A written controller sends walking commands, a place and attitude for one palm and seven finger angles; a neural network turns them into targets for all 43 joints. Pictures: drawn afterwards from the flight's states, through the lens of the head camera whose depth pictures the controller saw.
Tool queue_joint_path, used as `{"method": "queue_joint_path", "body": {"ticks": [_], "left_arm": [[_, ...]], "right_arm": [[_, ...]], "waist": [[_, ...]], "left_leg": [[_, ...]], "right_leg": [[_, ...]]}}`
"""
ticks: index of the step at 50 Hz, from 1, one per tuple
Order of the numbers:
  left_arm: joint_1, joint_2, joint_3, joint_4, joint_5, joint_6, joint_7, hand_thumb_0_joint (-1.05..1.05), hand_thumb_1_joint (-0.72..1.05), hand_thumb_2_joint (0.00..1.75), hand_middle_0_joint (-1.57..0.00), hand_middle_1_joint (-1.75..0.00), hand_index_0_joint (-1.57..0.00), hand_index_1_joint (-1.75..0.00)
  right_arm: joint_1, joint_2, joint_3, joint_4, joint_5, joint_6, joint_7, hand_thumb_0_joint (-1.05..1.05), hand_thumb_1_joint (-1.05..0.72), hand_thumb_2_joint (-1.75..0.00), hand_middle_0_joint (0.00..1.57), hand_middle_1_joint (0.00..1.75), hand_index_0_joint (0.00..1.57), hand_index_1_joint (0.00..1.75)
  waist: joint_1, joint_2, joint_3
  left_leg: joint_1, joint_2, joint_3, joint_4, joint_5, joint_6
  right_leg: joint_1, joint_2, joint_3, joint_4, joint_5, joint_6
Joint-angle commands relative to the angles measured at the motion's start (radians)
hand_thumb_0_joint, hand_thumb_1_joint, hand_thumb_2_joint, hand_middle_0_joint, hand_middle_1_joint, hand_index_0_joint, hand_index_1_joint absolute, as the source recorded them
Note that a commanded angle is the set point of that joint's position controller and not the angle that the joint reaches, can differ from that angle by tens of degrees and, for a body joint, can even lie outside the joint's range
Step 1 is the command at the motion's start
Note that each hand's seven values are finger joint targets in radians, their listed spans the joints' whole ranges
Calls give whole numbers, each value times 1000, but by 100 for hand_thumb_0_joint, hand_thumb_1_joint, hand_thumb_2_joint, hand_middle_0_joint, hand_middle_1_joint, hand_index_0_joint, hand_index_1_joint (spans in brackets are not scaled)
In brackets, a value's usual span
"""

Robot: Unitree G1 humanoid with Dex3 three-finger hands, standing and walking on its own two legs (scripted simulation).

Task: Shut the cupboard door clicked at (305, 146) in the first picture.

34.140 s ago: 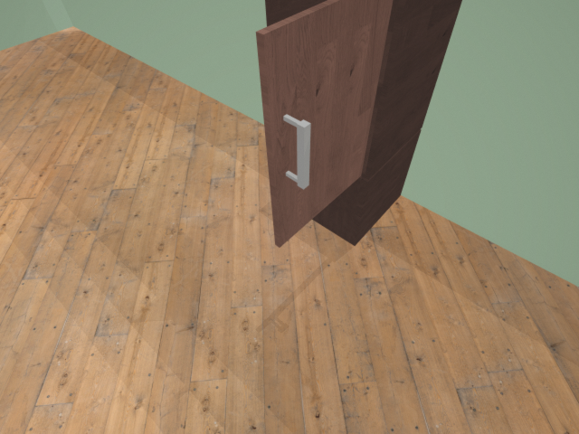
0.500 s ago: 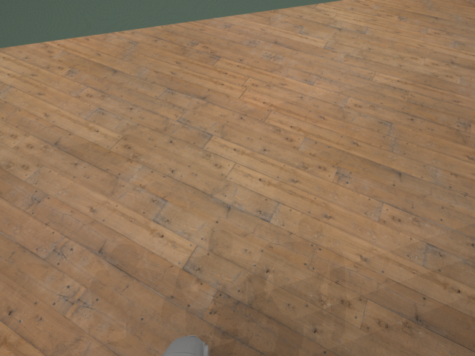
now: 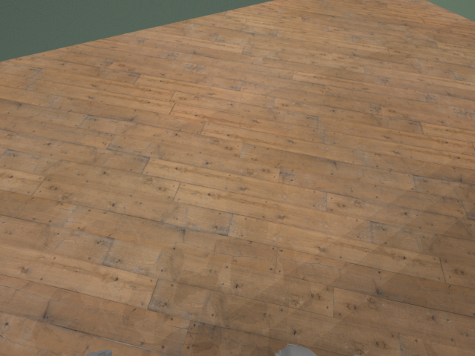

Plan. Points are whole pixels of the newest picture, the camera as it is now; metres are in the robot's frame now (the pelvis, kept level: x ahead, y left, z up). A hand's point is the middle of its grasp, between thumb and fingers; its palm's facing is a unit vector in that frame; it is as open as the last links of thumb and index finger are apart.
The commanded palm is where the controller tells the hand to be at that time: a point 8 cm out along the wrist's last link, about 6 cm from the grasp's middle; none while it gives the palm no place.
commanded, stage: turn to face it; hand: left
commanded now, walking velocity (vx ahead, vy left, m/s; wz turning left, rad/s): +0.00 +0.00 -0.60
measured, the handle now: out of the picture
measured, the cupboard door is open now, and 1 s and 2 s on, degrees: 57 57 57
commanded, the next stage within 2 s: none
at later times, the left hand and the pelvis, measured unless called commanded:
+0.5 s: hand (161, 344) +0.16 +0.16 -0.18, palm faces -0.25 -0.95 -0.19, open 7.4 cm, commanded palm none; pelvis +0.02 +0.00 -0.02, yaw -16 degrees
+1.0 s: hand (201, 313) +0.22 +0.08 -0.16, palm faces -0.53 -0.79 -0.29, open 7.3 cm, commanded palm none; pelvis +0.01 -0.03 -0.02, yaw -35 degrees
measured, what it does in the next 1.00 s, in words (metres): steps on the spot, turning right: right foot, then left foot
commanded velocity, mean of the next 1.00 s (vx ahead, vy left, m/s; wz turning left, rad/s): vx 0.00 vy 0.00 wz -0.60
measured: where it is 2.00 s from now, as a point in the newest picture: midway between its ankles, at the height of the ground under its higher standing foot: outside the picture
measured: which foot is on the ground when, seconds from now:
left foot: down 0.00-0.12, up 0.14-0.48, down 0.50-0.90, up 0.92-1.00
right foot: up 0.00-0.10, down 0.12-0.50, up 0.52-0.88, down 0.90-1.00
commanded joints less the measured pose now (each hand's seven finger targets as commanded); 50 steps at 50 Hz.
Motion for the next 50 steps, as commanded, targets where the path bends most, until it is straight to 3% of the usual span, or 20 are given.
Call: {"method": "queue_joint_path", "body": {"ticks": [1, 4, 5, 6, 7, 8, 13, 20, 23, 24, 25, 26, 28, 30, 39, 43, 44, 45, 47, 50], "left_arm": [[-26, 20, -6, -97, 3, -27, -9, 0, 90, 90, -20, -30, -20, -30], [55, 51, 2, -82, 5, -34, -6, 0, 90, 90, -20, -30, -20, -30], [125, 111, 13, -62, 9, -43, 1, 0, 90, 90, -20, -30, -20, -30], [164, 229, 32, -54, 19, -57, 15, 0, 90, 90, -20, -30, -20, -30], [201, 266, 33, -44, 1, -54, 28, 0, 90, 90, -20, -30, -20, -30], [171, 248, 30, -53, 0, -49, 34, 0, 90, 90, -20, -30, -20, -30], [-28, 151, 6, -106, 2, -55, 43, 0, 90, 90, -20, -30, -20, -30], [11, 180, 17, -92, 10, -48, 35, 0, 90, 90, -20, -30, -20, -30], [-34, 155, 15, -89, -2, -37, 33, 0, 90, 90, -20, -30, -20, -30], [-27, 104, 3, -108, -13, -30, 28, 0, 90, 90, -20, -30, -20, -30], [-16, 53, -7, -130, -17, -28, 18, 0, 90, 90, -20, -30, -20, -30], [-52, 88, -5, -132, -5, -26, 16, 0, 90, 90, -20, -30, -20, -30], [-14, 92, 11, -106, 6, -20, 4, 0, 90, 90, -20, -30, -20, -30], [-24, 80, 12, -92, 2, -14, -8, 0, 90, 90, -20, -30, -20, -30], [-72, 27, -6, -117, -1, -18, -16, 0, 90, 90, -20, -30, -20, -30], [33, 65, 1, -88, 2, -31, -11, 0, 90, 90, -20, -30, -20, -30], [104, 127, 15, -68, 7, -41, -3, 0, 90, 90, -20, -30, -20, -30], [156, 246, 36, -52, 15, -53, 13, 0, 90, 90, -20, -30, -20, -30], [150, 241, 27, -52, -4, -48, 31, 0, 90, 90, -20, -30, -20, -30], [-2, 152, 5, -93, -7, -53, 40, 0, 90, 90, -20, -30, -20, -30]], "right_arm": [[61, -224, -70, -35, 4, -6, -3, 0, -90, -90, 20, 30, 20, 30], [26, -237, -77, -41, 11, 2, 5, 0, -90, -90, 20, 30, 20, 30], [14, -209, -74, -54, 18, 3, 11, 0, -90, -90, 20, 30, 20, 30], [-11, -119, -52, -98, 23, 6, 15, 0, -90, -90, 20, 30, 20, 30], [-35, -151, -43, -119, 23, 21, 4, 0, -90, -90, 20, 30, 20, 30], [-26, -147, -45, -116, 26, 31, 7, 0, -90, -90, 20, 30, 20, 30], [27, -151, -51, -62, 19, 29, 12, 0, -90, -90, 20, 30, 20, 30], [12, -128, -40, -86, 26, 15, 5, 0, -90, -90, 20, 30, 20, 30], [107, -141, -41, -53, 32, -1, -4, 0, -90, -90, 20, 30, 20, 30], [140, -207, -50, -48, 23, -14, -9, 0, -90, -90, 20, 30, 20, 30], [147, -304, -69, -61, 10, -15, -12, 0, -90, -90, 20, 30, 20, 30], [150, -309, -65, -68, 3, -8, -16, 0, -90, -90, 20, 30, 20, 30], [37, -244, -48, -98, 2, -15, -18, 0, -90, -90, 20, 30, 20, 30], [20, -218, -41, -103, 0, -12, -21, 0, -90, -90, 20, 30, 20, 30], [97, -234, -68, -53, 2, -3, -7, 0, -90, -90, 20, 30, 20, 30], [47, -252, -80, -57, 12, 4, 4, 0, -90, -90, 20, 30, 20, 30], [42, -217, -76, -68, 20, 5, 8, 0, -90, -90, 20, 30, 20, 30], [-13, -127, -51, -121, 24, 8, 12, 0, -90, -90, 20, 30, 20, 30], [-44, -155, -47, -127, 24, 33, 0, 0, -90, -90, 20, 30, 20, 30], [-20, -175, -55, -86, 17, 33, 7, 0, -90, -90, 20, 30, 20, 30]], "waist": [[-48, 222, -136], [11, 175, -130], [50, 35, -158], [80, -322, -147], [95, -308, -158], [70, -199, -117], [-20, -177, -131], [3, -149, -151], [-48, -120, -168], [-59, 64, -184], [-56, 350, -159], [-74, 280, -137], [-13, 217, -112], [-9, 198, -69], [-55, 226, -110], [7, 171, -137], [43, 11, -171], [82, -340, -139], [62, -212, -102], [-3, -224, -92]], "left_leg": [[168, 236, -102, -69, 473, 103], [38, 210, -49, 56, 323, 34], [-70, 157, -10, 200, 157, -18], [-340, -11, 26, 448, -335, -80], [-380, -46, -119, 631, -417, -81], [-378, -22, -181, 702, -341, -73], [-321, -24, -207, 636, -123, -100], [-208, -86, -189, 287, -175, -96], [54, -100, -187, -40, 26, -85], [163, 43, -329, -176, 33, -44], [195, 290, -563, -234, 156, 58], [113, 354, -570, -217, 239, 133], [53, 282, -444, -208, 263, 132], [58, 219, -307, -174, 365, 110], [160, 227, -135, -88, 440, 105], [36, 208, -67, 74, 315, 29], [-76, 145, -26, 227, 165, -26], [-362, -27, 6, 478, -367, -87], [-416, -25, -212, 709, -327, -79], [-399, -9, -234, 707, -136, -98]], "right_leg": [[39, 24, -64, -206, 13, -16], [240, 37, -79, -429, 208, -46], [375, -40, 27, -538, 333, -77], [494, -292, 395, -626, 628, -179], [434, -372, 465, -629, 766, -276], [361, -356, 406, -639, 626, -294], [281, -182, 244, -620, 490, -220], [282, -179, 358, -578, 483, -249], [135, -108, 346, -472, 436, -162], [11, 2, 257, -363, 243, -101], [-138, 119, 101, -126, -149, -37], [-116, 77, 108, 60, -210, -35], [-124, 45, 94, 206, -115, -19], [-123, 28, 75, 223, -57, -3], [8, 30, -47, -145, -20, -12], [260, 48, -67, -452, 201, -50], [407, -43, 55, -568, 336, -87], [507, -296, 433, -631, 651, -190], [382, -327, 420, -659, 598, -280], [330, -190, 296, -643, 508, -221]]}}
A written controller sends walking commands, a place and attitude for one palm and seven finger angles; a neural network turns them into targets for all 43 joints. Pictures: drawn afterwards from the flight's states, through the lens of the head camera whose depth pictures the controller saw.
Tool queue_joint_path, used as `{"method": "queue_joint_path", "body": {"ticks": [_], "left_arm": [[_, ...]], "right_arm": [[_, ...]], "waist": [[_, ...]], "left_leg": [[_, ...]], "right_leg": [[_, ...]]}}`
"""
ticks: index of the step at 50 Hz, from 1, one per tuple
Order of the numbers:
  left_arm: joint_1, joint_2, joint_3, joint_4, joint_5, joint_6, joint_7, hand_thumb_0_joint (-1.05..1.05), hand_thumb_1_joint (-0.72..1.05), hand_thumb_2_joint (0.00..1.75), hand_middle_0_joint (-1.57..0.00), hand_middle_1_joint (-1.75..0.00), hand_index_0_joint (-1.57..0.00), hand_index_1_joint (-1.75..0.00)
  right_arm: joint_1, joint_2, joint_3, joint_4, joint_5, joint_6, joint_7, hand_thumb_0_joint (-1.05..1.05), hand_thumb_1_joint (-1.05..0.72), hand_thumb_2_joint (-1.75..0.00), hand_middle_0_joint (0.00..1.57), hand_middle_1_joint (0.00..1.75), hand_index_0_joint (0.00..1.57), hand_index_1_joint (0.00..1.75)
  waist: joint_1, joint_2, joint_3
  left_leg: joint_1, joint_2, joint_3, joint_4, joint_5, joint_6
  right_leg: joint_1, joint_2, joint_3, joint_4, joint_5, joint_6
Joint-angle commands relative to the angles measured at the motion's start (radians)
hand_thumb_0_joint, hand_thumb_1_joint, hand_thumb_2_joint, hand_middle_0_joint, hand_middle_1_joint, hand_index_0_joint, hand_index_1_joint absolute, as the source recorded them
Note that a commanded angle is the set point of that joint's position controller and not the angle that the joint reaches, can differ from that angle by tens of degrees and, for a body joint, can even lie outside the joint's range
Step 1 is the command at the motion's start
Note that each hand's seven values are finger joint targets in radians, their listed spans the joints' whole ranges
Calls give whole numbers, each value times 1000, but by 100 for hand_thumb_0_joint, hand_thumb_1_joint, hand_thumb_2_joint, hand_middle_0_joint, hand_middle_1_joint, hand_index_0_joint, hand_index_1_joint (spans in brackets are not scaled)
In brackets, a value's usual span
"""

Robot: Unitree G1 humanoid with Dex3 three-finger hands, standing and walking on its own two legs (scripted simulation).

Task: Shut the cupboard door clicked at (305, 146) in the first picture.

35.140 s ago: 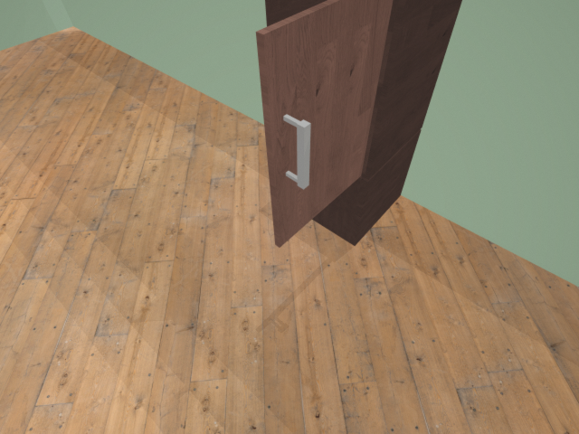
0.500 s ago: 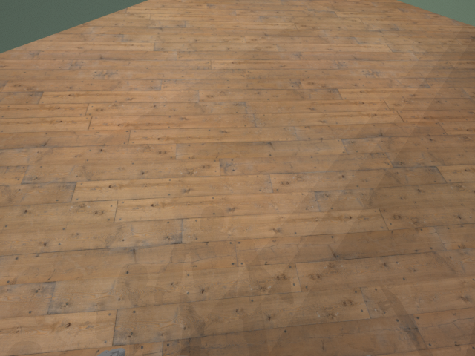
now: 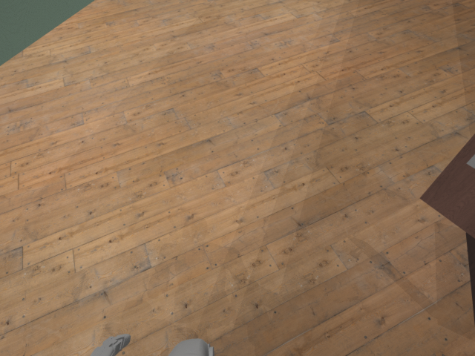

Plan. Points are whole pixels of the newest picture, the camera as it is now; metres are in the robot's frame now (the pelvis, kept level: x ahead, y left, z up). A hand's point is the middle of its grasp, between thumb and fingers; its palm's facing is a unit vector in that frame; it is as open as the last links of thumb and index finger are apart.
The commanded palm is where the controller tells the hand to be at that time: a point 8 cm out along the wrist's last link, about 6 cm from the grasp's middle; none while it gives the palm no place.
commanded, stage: turn to face it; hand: left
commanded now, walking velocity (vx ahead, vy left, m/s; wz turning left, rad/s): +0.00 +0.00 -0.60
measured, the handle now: out of the picture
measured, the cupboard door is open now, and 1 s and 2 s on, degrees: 57 57 57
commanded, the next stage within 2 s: take the last steps up to it in 1.38 s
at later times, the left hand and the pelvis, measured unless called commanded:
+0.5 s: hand (133, 346) +0.15 +0.23 -0.16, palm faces -0.23 -0.95 -0.20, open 7.4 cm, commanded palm none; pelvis +0.02 +0.04 +0.01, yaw -17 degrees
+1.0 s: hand (195, 314) +0.21 +0.11 -0.14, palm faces -0.55 -0.80 -0.26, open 7.3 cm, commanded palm none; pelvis +0.02 +0.00 +0.01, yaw -34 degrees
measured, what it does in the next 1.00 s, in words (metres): steps on the spot, turning right: left foot, then right foot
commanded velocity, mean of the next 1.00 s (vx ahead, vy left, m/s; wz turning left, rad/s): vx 0.00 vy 0.00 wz -0.58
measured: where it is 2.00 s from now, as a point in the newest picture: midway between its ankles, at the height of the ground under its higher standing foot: outside the picture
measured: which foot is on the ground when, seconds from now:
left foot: up 0.00-0.32, down 0.34-0.78, up 0.80-1.00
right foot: down 0.00-0.34, up 0.36-0.76, down 0.78-1.00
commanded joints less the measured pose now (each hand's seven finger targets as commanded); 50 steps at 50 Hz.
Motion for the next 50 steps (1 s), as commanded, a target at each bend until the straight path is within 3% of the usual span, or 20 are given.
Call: {"method": "queue_joint_path", "body": {"ticks": [1, 6, 11, 13, 15, 16, 17, 18, 19, 20, 23, 33, 36, 37, 38, 39, 40, 42, 44, 50], "left_arm": [[16, 187, 46, -68, -2, -18, 23, 0, 90, 90, -20, -30, -20, -30], [59, 204, 49, -55, 5, -20, 20, 0, 90, 90, -20, -30, -20, -30], [68, 226, 59, -43, 11, -13, 19, 0, 90, 90, -20, -30, -20, -30], [37, 224, 61, -46, 12, -9, 19, 0, 90, 90, -20, -30, -20, -30], [-5, 205, 57, -55, 0, -1, 17, 0, 90, 90, -20, -30, -20, -30], [11, 153, 46, -68, -10, 4, 13, 0, 90, 90, -20, -30, -20, -30], [28, 111, 35, -84, -15, 4, 2, 0, 90, 90, -20, -30, -20, -30], [-3, 144, 36, -88, -2, 6, 3, 0, 90, 90, -20, -30, -20, -30], [9, 150, 46, -76, 7, 11, -2, 0, 90, 90, -20, -30, -20, -30], [20, 149, 54, -61, 10, 14, -9, 0, 90, 90, -20, -30, -20, -30], [16, 123, 50, -52, 5, 22, -25, 0, 90, 90, -20, -30, -20, -30], [-67, 87, 32, -83, 4, 20, -32, 0, 90, 90, -20, -30, -20, -30], [0, 106, 36, -65, 3, 7, -28, 0, 90, 90, -20, -30, -20, -30], [82, 147, 45, -40, 7, -2, -22, 0, 90, 90, -20, -30, -20, -30], [161, 268, 63, -20, 17, -18, -7, 0, 90, 90, -20, -30, -20, -30], [205, 325, 73, 1, 2, -18, 8, 0, 90, 90, -20, -30, -20, -30], [198, 316, 68, 1, -3, -18, 17, 0, 90, 90, -20, -30, -20, -30], [67, 256, 61, -32, 0, -15, 27, 0, 90, 90, -20, -30, -20, -30], [0, 209, 43, -52, -1, -17, 27, 0, 90, 90, -20, -30, -20, -30], [36, 220, 46, -47, 6, -20, 18, 0, 90, 90, -20, -30, -20, -30]], "right_arm": [[-34, -76, -12, -104, 0, -37, 7, 0, -90, -90, 20, 30, 20, 30], [-55, -58, -7, -106, 1, -36, 7, 0, -90, -90, 20, 30, 20, 30], [-82, -51, 0, -131, 12, -50, -2, 0, -90, -90, 20, 30, 20, 30], [-38, -48, 0, -122, 17, -55, -5, 0, -90, -90, 20, 30, 20, 30], [42, -65, -1, -92, 17, -68, -12, 0, -90, -90, 20, 30, 20, 30], [61, -130, -9, -90, 9, -80, -16, 0, -90, -90, 20, 30, 20, 30], [71, -222, -26, -105, -3, -81, -17, 0, -90, -90, 20, 30, 20, 30], [75, -221, -22, -114, -7, -71, -18, 0, -90, -90, 20, 30, 20, 30], [37, -175, -10, -118, -13, -73, -22, 0, -90, -90, 20, 30, 20, 30], [-4, -153, -5, -128, -13, -79, -27, 0, -90, -90, 20, 30, 20, 30], [-15, -127, 3, -133, -10, -80, -29, 0, -90, -90, 20, 30, 20, 30], [65, -159, -28, -75, -12, -71, -7, 0, -90, -90, 20, 30, 20, 30], [42, -173, -35, -74, -6, -69, -1, 0, -90, -90, 20, 30, 20, 30], [26, -167, -36, -81, 3, -68, 4, 0, -90, -90, 20, 30, 20, 30], [13, -89, -19, -114, 12, -65, 11, 0, -90, -90, 20, 30, 20, 30], [-58, -63, -3, -157, 9, -55, 5, 0, -90, -90, 20, 30, 20, 30], [-49, -78, 3, -149, 12, -42, -4, 0, -90, -90, 20, 30, 20, 30], [-52, -76, -4, -130, 8, -39, -5, 0, -90, -90, 20, 30, 20, 30], [-30, -81, -6, -104, 2, -37, 5, 0, -90, -90, 20, 30, 20, 30], [-28, -61, -4, -101, 4, -34, 10, 0, -90, -90, 20, 30, 20, 30]], "waist": [[14, -263, -140], [32, -176, -162], [41, -209, -159], [17, -224, -164], [-23, -193, -187], [-26, -10, -204], [-23, 256, -205], [-37, 185, -177], [-11, 121, -161], [11, 130, -147], [17, 106, -130], [-30, 168, -134], [15, 119, -174], [60, 41, -202], [101, -274, -231], [121, -374, -197], [102, -302, -190], [54, -337, -133], [16, -282, -132], [19, -214, -140]], "left_leg": [[-158, -6, -85, 101, 134, -18], [-113, -46, -71, -51, 133, -26], [-24, -73, -72, -267, 70, -16], [64, -90, -70, -397, 109, -7], [275, -86, -65, -623, 285, 4], [399, 62, -207, -746, 308, 47], [451, 306, -430, -789, 469, 155], [368, 372, -425, -765, 548, 223], [327, 329, -358, -768, 611, 229], [328, 287, -290, -747, 706, 218], [361, 206, -106, -697, 801, 188], [381, 235, 21, -636, 750, 182], [327, 225, 65, -523, 698, 126], [237, 188, 106, -397, 612, 78], [-12, 63, 155, -173, 222, 15], [-174, -40, 69, 23, -189, -11], [-185, -10, -50, 116, -139, -1], [-232, 6, -83, 146, -20, -11], [-152, 5, -76, 96, 89, -22], [-80, -51, -51, -75, 128, -29]], "right_leg": [[171, -226, 268, -279, 439, -124], [183, -218, 319, -276, 382, -149], [160, -233, 409, -233, 467, -173], [119, -215, 423, -197, 477, -146], [-5, -148, 390, -130, 383, -72], [-136, -38, 303, -22, 198, -15], [-275, 76, 134, 213, -229, 46], [-251, 25, 118, 396, -305, 53], [-255, 10, 125, 492, -255, 67], [-274, 0, 111, 553, -214, 79], [-280, -24, 60, 566, -140, 96], [-127, -19, -56, 182, -104, 75], [49, -3, -71, -65, 57, 44], [200, -37, -22, -188, 199, 21], [395, -262, 284, -256, 468, -66], [364, -409, 464, -237, 832, -172], [310, -416, 429, -251, 729, -215], [247, -316, 390, -277, 517, -178], [167, -237, 266, -259, 523, -139], [132, -204, 307, -277, 379, -146]]}}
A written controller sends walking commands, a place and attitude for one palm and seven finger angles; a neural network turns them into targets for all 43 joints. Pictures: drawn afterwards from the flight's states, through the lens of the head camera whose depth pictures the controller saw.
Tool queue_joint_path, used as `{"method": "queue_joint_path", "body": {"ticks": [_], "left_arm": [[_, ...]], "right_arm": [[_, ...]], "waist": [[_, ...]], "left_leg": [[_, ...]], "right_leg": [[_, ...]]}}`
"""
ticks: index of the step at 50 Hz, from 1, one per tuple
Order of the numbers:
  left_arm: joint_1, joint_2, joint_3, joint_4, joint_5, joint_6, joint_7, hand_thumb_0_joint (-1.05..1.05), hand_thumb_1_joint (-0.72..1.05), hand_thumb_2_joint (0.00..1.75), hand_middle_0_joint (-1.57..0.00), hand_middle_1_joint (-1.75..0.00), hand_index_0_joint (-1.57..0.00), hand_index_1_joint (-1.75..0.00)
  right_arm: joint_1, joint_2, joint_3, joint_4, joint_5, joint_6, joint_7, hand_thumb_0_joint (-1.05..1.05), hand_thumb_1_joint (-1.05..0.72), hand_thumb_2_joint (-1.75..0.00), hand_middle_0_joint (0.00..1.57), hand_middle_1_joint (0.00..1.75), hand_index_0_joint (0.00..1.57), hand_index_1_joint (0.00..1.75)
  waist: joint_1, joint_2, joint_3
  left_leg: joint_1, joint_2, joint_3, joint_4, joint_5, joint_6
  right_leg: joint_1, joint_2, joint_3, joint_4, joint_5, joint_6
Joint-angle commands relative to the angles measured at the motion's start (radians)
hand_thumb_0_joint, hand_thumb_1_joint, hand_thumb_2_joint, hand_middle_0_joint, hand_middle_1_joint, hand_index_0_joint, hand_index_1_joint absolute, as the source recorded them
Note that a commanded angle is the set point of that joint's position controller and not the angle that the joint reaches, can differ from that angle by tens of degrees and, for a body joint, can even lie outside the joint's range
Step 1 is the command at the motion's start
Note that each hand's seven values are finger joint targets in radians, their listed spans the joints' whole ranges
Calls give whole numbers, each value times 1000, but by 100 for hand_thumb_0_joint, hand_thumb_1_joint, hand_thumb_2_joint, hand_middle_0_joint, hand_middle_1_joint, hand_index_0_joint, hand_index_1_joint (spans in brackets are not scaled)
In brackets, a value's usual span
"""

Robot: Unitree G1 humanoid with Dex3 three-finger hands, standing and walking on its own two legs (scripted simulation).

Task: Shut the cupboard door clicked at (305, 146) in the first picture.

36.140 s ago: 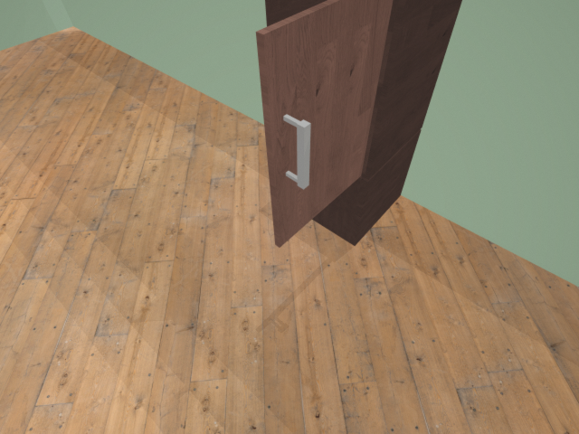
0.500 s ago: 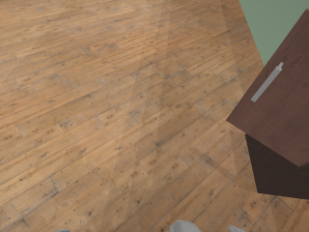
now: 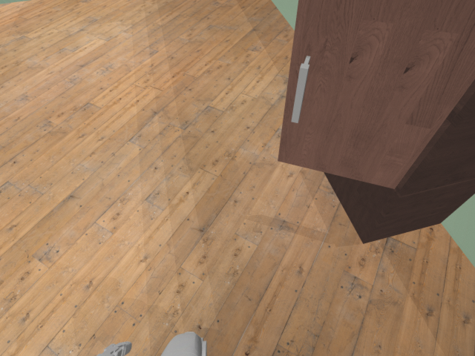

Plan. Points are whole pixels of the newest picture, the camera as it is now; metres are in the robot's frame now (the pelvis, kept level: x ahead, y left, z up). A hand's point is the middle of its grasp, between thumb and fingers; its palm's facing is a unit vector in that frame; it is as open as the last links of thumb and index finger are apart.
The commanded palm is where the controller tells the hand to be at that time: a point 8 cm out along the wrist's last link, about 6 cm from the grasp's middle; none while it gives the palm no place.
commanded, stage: turn to face it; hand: left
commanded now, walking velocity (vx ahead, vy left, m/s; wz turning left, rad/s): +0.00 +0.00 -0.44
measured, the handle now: (301, 91) +0.74 -0.14 -0.01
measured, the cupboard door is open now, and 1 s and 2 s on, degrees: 57 57 57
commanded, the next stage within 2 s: take the last steps up to it in 0.38 s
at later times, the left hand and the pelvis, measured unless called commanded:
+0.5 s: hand out of the picture +0.13 +0.23 -0.16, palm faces -0.19 -0.95 -0.23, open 7.4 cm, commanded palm none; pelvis +0.01 +0.04 +0.00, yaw -13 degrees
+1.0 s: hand out of the picture +0.12 +0.16 -0.20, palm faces -0.23 -0.97 -0.12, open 7.4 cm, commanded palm none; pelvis +0.10 -0.01 -0.01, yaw -17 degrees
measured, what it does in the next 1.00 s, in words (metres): steps on the spot, turning right: left foot, then right foot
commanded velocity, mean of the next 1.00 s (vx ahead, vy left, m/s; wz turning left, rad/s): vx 0.16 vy -0.06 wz -0.22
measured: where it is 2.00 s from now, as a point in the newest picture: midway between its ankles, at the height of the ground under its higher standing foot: (280, 347)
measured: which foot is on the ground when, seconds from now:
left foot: up 0.00-0.16, down 0.18-0.60, up 0.62-0.96, down 0.98-1.00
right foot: down 0.00-0.20, up 0.22-0.58, down 0.60-0.98, up 1.00-1.00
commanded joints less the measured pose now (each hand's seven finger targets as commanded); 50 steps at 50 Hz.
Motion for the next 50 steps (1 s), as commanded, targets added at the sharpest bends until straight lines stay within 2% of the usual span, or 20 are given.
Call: {"method": "queue_joint_path", "body": {"ticks": [1, 7, 8, 9, 10, 11, 12, 17, 24, 27, 29, 30, 31, 32, 37, 44, 47, 48, 49, 50], "left_arm": [[29, 223, 66, -65, 8, -16, 8, 0, 90, 90, -20, -30, -20, -30], [-12, 213, 70, -64, 3, -5, 12, 0, 90, 90, -20, -30, -20, -30], [-12, 174, 62, -68, -3, -1, 10, 0, 90, 90, -20, -30, -20, -30], [33, 114, 52, -81, -12, 5, 4, 0, 90, 90, -20, -30, -20, -30], [16, 120, 49, -89, -6, 6, 3, 0, 90, 90, -20, -30, -20, -30], [13, 134, 54, -90, 0, 9, 0, 0, 90, 90, -20, -30, -20, -30], [20, 135, 63, -66, 11, 20, -2, 0, 90, 90, -20, -30, -20, -30], [32, 101, 54, -30, 5, 25, -17, 0, 90, 90, -20, -30, -20, -30], [-27, 56, 31, -32, 4, 16, -14, 0, 90, 90, -20, -30, -20, -30], [42, 68, 36, -1, 5, 12, -23, 0, 90, 90, -20, -30, -20, -30], [142, 151, 58, 35, 17, -2, -22, 0, 90, 90, -20, -30, -20, -30], [187, 242, 76, 56, 23, -9, -10, 0, 90, 90, -20, -30, -20, -30], [213, 253, 74, 55, 10, -11, 1, 0, 90, 90, -20, -30, -20, -30], [157, 225, 67, 42, 10, -16, 4, 0, 90, 90, -20, -30, -20, -30], [81, 120, 38, 55, 6, -61, 9, 0, 90, 90, -20, -30, -20, -30], [155, 137, 40, 120, 12, -73, 5, 0, 90, 90, -20, -30, -20, -30], [127, 130, 43, 138, 1, -71, 3, 0, 90, 90, -20, -30, -20, -30], [144, 91, 38, 136, -3, -69, -1, 0, 90, 90, -20, -30, -20, -30], [182, 39, 29, 121, -11, -67, -9, 0, 90, 90, -20, -30, -20, -30], [133, 58, 20, 87, -3, -68, -11, 0, 90, 90, -20, -30, -20, -30]], "right_arm": [[-19, -68, -14, -81, 5, -25, -2, 0, -90, -90, 20, 30, 20, 30], [74, -60, -6, -56, 16, -53, -18, 0, -90, -90, 20, 30, 20, 30], [104, -98, -12, -45, 14, -63, -20, 0, -90, -90, 20, 30, 20, 30], [118, -191, -24, -51, -2, -72, -22, 0, -90, -90, 20, 30, 20, 30], [133, -228, -29, -59, -8, -64, -27, 0, -90, -90, 20, 30, 20, 30], [101, -204, -18, -75, -16, -57, -27, 0, -90, -90, 20, 30, 20, 30], [61, -164, -9, -72, -16, -64, -32, 0, -90, -90, 20, 30, 20, 30], [71, -117, 2, -55, -11, -70, -40, 0, -90, -90, 20, 30, 20, 30], [144, -129, -20, 17, -13, -60, -29, 0, -90, -90, 20, 30, 20, 30], [128, -151, -30, 27, -11, -54, -24, 0, -90, -90, 20, 30, 20, 30], [85, -102, -25, 17, 2, -54, -15, 0, -90, -90, 20, 30, 20, 30], [12, -24, -3, -25, 5, -56, -9, 0, -90, -90, 20, 30, 20, 30], [-56, -66, -5, -48, -4, -49, -7, 0, -90, -90, 20, 30, 20, 30], [-40, -62, -11, -42, -4, -51, 2, 0, -90, -90, 20, 30, 20, 30], [38, -30, -12, 22, -14, -57, 17, 0, -90, -90, 20, 30, 20, 30], [-6, -1, -7, 4, -9, -84, 20, 0, -90, -90, 20, 30, 20, 30], [127, -18, -8, 58, -14, -106, 6, 0, -90, -90, 20, 30, 20, 30], [230, -71, -18, 93, -19, -117, -1, 0, -90, -90, 20, 30, 20, 30], [354, -177, -41, 119, -35, -124, -11, 0, -90, -90, 20, 30, 20, 30], [401, -212, -41, 125, -30, -111, -23, 0, -90, -90, 20, 30, 20, 30]], "waist": [[35, -163, -118], [-11, -179, -161], [-19, -62, -170], [-10, 211, -189], [-23, 282, -159], [-9, 171, -123], [14, 234, -100], [20, 137, -123], [-23, 188, -151], [9, 149, -159], [71, -73, -149], [110, -371, -79], [136, -288, -22], [91, -223, 15], [5, -158, 22], [26, -130, -11], [-41, -74, -61], [-69, 64, -122], [-98, 299, -206], [-114, 289, -194]], "left_leg": [[1, -31, 4, -103, 5, 3], [299, -74, 11, -559, 157, 30], [410, 0, -53, -675, 209, 48], [501, 226, -284, -740, 331, 127], [433, 364, -380, -771, 431, 226], [319, 359, -337, -767, 392, 270], [299, 297, -287, -793, 409, 239], [404, 196, -82, -719, 588, 222], [451, 220, -38, -667, 631, 244], [331, 237, -41, -656, 281, 205], [84, 118, 69, -482, -75, 120], [-159, -36, 171, -226, -276, 58], [-205, -27, 51, -39, -249, 69], [-225, -11, 13, 26, -160, 74], [-99, 17, 36, -24, 50, 44], [-9, -5, 73, -334, 63, 56], [271, -45, 112, -551, 195, 65], [467, 16, 6, -616, 199, 85], [658, 277, -337, -703, 171, 178], [666, 409, -512, -803, 144, 262]], "right_leg": [[87, -218, 245, -167, 297, -160], [-10, -175, 288, -44, 325, -99], [-100, -109, 231, 28, 204, -50], [-240, 30, 106, 204, -95, 10], [-268, 42, 14, 413, -365, 38], [-219, 2, 42, 530, -343, 36], [-251, 1, 48, 598, -286, 49], [-260, -23, -12, 602, -173, 71], [-128, -17, -100, 250, -202, 55], [53, -3, -129, 48, -81, 33], [290, -118, 29, -211, -143, -21], [336, -327, 366, -334, -255, -133], [222, -397, 428, -378, -298, -215], [176, -356, 355, -383, -362, -222], [96, -235, 113, -330, -21, -177], [188, -243, 128, -281, 91, -194], [108, -187, 75, -111, 148, -141], [-3, -120, 27, 88, 139, -101], [-212, -5, -89, 360, -115, -40], [-330, 21, -51, 573, -325, -31]]}}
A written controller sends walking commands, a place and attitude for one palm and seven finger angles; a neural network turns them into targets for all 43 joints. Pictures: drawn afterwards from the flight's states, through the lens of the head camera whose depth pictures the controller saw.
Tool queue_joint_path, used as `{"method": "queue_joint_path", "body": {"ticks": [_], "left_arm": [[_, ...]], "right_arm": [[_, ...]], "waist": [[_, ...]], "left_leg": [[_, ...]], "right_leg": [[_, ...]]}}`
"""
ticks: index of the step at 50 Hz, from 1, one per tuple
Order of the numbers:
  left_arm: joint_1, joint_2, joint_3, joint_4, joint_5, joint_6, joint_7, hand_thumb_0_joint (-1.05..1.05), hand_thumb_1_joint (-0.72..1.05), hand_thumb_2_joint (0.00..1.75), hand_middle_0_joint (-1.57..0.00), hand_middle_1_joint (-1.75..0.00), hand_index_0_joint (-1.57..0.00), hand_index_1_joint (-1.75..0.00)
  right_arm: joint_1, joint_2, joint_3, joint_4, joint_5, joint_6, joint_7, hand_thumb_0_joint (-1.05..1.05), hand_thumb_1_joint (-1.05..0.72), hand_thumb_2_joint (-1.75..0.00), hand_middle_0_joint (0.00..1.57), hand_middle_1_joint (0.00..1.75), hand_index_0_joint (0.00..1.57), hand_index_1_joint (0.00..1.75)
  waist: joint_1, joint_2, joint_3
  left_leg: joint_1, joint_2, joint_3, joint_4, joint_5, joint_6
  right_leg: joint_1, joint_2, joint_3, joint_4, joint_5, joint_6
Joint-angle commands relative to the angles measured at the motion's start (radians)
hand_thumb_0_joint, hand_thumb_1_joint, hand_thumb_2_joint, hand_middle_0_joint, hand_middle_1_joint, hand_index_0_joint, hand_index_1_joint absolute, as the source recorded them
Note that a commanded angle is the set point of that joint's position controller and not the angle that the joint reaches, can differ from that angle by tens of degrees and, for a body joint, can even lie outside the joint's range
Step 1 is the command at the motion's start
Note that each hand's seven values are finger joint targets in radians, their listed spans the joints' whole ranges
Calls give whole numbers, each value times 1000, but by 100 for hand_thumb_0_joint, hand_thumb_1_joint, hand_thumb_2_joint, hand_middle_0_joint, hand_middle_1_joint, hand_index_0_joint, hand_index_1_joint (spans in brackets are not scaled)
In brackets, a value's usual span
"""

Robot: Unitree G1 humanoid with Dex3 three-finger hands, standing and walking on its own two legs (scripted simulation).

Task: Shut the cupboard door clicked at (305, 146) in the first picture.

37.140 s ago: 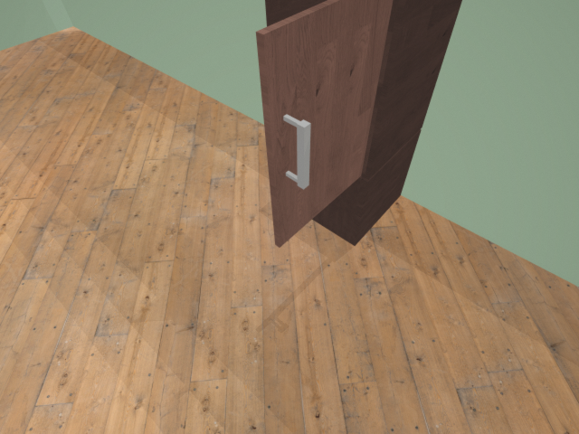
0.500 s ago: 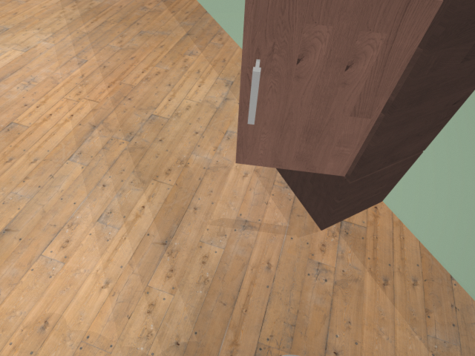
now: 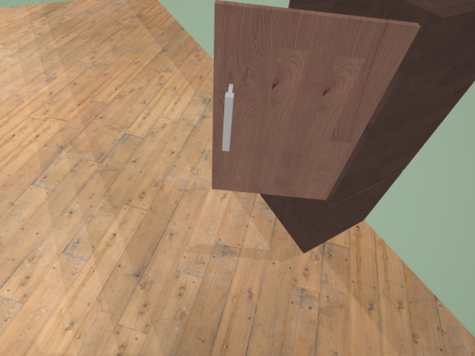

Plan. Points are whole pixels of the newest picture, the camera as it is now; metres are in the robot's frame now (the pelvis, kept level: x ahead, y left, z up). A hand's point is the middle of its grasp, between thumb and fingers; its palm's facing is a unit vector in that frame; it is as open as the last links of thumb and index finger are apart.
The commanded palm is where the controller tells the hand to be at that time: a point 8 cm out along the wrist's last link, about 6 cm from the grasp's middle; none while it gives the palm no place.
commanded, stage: take the last steps up to it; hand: left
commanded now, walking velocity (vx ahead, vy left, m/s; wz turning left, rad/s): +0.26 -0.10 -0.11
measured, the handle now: (228, 119) +0.65 +0.06 +0.00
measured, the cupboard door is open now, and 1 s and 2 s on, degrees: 57 57 57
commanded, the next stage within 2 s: come to a stop and stand still in 0.32 s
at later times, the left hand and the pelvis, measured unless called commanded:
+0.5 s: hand (193, 302) +0.25 +0.10 -0.15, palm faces -0.06 -0.97 -0.23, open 7.3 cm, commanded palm none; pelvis +0.15 -0.08 +0.00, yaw -3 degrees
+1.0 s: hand (160, 326) +0.20 +0.16 -0.17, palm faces +0.04 -0.98 -0.21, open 7.3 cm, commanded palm none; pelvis +0.16 -0.04 +0.01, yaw -2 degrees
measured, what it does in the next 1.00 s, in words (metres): walks ahead: right foot, then left foot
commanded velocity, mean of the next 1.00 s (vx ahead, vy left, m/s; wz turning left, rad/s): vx -0.01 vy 0.03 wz -0.01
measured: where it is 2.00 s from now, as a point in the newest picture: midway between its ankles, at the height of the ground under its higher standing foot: outside the picture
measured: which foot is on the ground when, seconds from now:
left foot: down 0.00-0.40, up 0.42-0.82, down 0.84-1.00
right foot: up 0.00-0.38, down 0.40-0.86, up 0.88-1.00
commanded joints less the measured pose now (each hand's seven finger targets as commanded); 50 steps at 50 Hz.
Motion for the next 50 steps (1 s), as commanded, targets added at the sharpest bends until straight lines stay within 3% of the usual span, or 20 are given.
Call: {"method": "queue_joint_path", "body": {"ticks": [1, 4, 9, 13, 17, 18, 19, 20, 21, 22, 25, 29, 35, 38, 40, 41, 42, 43, 44, 50], "left_arm": [[-73, 117, 23, -113, 14, -13, -5, 0, 90, 90, -20, -30, -20, -30], [-116, 92, 30, -103, 21, -3, -22, 0, 90, 90, -20, -30, -20, -30], [-97, 41, 20, -100, 11, 16, -25, 0, 90, 90, -20, -30, -20, -30], [-164, 48, 17, -128, 10, 15, -24, 0, 90, 90, -20, -30, -20, -30], [-82, 76, 27, -101, 12, -1, -20, 0, 90, 90, -20, -30, -20, -30], [-21, 113, 33, -77, 14, -10, -14, 0, 90, 90, -20, -30, -20, -30], [76, 169, 45, -45, 19, -25, -6, 0, 90, 90, -20, -30, -20, -30], [151, 254, 63, -21, 18, -35, 7, 0, 90, 90, -20, -30, -20, -30], [134, 253, 54, -30, 4, -30, 15, 0, 90, 90, -20, -30, -20, -30], [49, 209, 45, -46, 4, -34, 23, 0, 90, 90, -20, -30, -20, -30], [-110, 120, 10, -86, 8, -36, 41, 0, 90, 90, -20, -30, -20, -30], [-107, 144, 28, -98, 13, -13, 53, 0, 90, 90, -20, -30, -20, -30], [-105, 183, 44, -103, 17, 5, 60, 0, 90, 90, -20, -30, -20, -30], [-135, 191, 47, -113, 20, 13, 58, 0, 90, 90, -20, -30, -20, -30], [-151, 187, 44, -121, 13, 21, 53, 0, 90, 90, -20, -30, -20, -30], [-134, 159, 35, -125, 7, 26, 52, 0, 90, 90, -20, -30, -20, -30], [-100, 107, 25, -134, 3, 34, 49, 0, 90, 90, -20, -30, -20, -30], [-110, 90, 17, -140, 3, 44, 51, 0, 90, 90, -20, -30, -20, -30], [-121, 100, 20, -141, 2, 52, 49, 0, 90, 90, -20, -30, -20, -30], [-73, 105, 21, -101, 6, 59, 39, 0, 90, 90, -20, -30, -20, -30]], "right_arm": [[309, -255, -43, 35, -1, -10, -37, 0, -90, -90, 20, 30, 20, 30], [182, -152, -14, 5, 3, -23, -41, 0, -90, -90, 20, 30, 20, 30], [170, -129, -11, 24, 8, -31, -35, 0, -90, -90, 20, 30, 20, 30], [169, -122, -20, 35, 8, -17, -24, 0, -90, -90, 20, 30, 20, 30], [140, -145, -35, 46, 10, -1, -19, 0, -90, -90, 20, 30, 20, 30], [150, -118, -29, 53, 14, 1, -13, 0, -90, -90, 20, 30, 20, 30], [158, -80, -19, 52, 23, -1, -5, 0, -90, -90, 20, 30, 20, 30], [169, -10, -6, 28, 32, 2, -2, 0, -90, -90, 20, 30, 20, 30], [138, -40, -9, 16, 32, 14, -7, 0, -90, -90, 20, 30, 20, 30], [136, -24, -9, 25, 32, 12, -9, 0, -90, -90, 20, 30, 20, 30], [175, -16, 7, 76, 38, 33, -25, 0, -90, -90, 20, 30, 20, 30], [132, -7, 5, 60, 42, 70, -21, 0, -90, -90, 20, 30, 20, 30], [26, -57, -14, -15, 35, 86, -14, 0, -90, -90, 20, 30, 20, 30], [31, -59, -19, -22, 37, 81, -13, 0, -90, -90, 20, 30, 20, 30], [70, -63, -15, -13, 34, 70, -10, 0, -90, -90, 20, 30, 20, 30], [75, -93, -17, -14, 30, 59, -10, 0, -90, -90, 20, 30, 20, 30], [50, -163, -25, -36, 22, 48, -13, 0, -90, -90, 20, 30, 20, 30], [8, -194, -29, -56, 18, 54, -19, 0, -90, -90, 20, 30, 20, 30], [-40, -185, -19, -66, 10, 55, -28, 0, -90, -90, 20, 30, 20, 30], [-49, -139, 4, -57, 23, 36, -47, 0, -90, -90, 20, 30, 20, 30]], "waist": [[-108, 256, -73], [-48, 170, 73], [-9, 166, 33], [-21, 186, 79], [27, 135, 3], [52, 39, -2], [98, -80, -59], [110, -332, -102], [104, -223, -92], [66, -148, -40], [-9, -121, -87], [8, -35, -115], [24, -94, -89], [4, -112, -96], [-19, -100, -101], [-13, -24, -121], [5, 195, -127], [5, 290, -78], [13, 222, -38], [29, 150, -75]], "left_leg": [[425, 414, -542, -383, -81, 163], [224, 335, -342, -419, 31, 134], [224, 236, -80, -406, 231, 112], [169, 229, -57, -410, 127, 123], [161, 208, -31, -265, 54, 85], [99, 147, 3, -156, 43, 55], [-20, 71, 72, 29, -60, 19], [-149, -46, 79, 300, -407, -4], [-150, -18, -30, 437, -455, 8], [-167, 2, -67, 477, -352, 2], [-10, 36, -120, 375, -272, -27], [31, -29, -79, 253, -219, -44], [-25, -46, -118, 236, -226, -49], [64, -47, -111, 84, -152, -44], [199, -50, -91, -121, 37, -35], [281, 13, -139, -199, 160, -12], [272, 186, -326, -255, 372, 55], [144, 272, -368, -313, 447, 137], [75, 263, -330, -335, 381, 185], [234, 167, -245, -312, 370, 153]], "right_leg": [[-525, -46, 79, 619, -88, -25], [-531, -113, 73, 641, 82, 7], [-446, -117, 4, 408, 204, 36], [-373, -113, -40, 202, 252, 39], [-146, -62, -88, 6, 294, 31], [-30, -55, -67, -59, 298, 22], [115, -178, 84, -118, 265, -21], [185, -385, 370, -267, 260, -118], [101, -424, 411, -335, 232, -167], [56, -396, 348, -318, 373, -163], [-69, -351, 169, -214, 905, -146], [-75, -348, 127, -189, 945, -164], [-48, -392, 166, -177, 944, -192], [-89, -369, 152, -146, 808, -165], [-156, -309, 114, -103, 613, -96], [-204, -244, 75, -42, 464, -45], [-257, -125, -11, 47, 178, 21], [-225, -77, -24, 169, -76, 47], [-217, -64, 30, 272, -103, 40], [-303, -51, 86, 391, 2, 56]]}}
